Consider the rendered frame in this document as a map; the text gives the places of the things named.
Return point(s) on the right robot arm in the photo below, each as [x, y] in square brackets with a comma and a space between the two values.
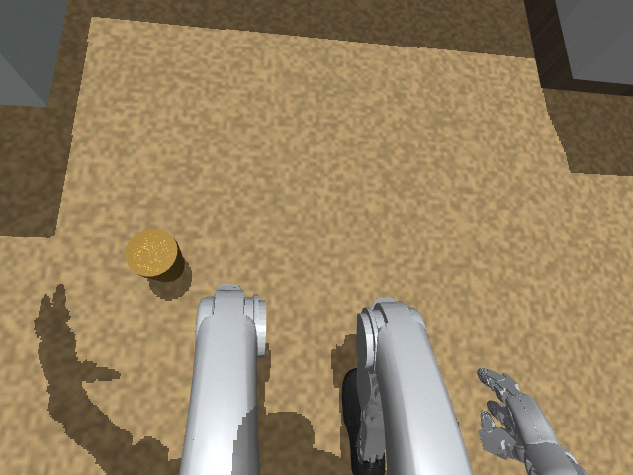
[551, 459]

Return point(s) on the right robot hand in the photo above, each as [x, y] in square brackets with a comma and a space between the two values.
[526, 424]

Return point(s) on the cup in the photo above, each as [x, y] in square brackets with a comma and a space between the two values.
[155, 254]

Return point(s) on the right robot foot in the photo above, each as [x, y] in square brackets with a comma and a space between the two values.
[351, 416]

